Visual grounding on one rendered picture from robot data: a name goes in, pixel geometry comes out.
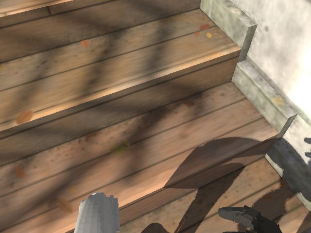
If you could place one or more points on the robot left thigh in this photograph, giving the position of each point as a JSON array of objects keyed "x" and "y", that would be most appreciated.
[{"x": 99, "y": 214}]

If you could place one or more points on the right robot hand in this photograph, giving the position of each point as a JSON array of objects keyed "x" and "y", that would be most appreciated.
[{"x": 250, "y": 218}]

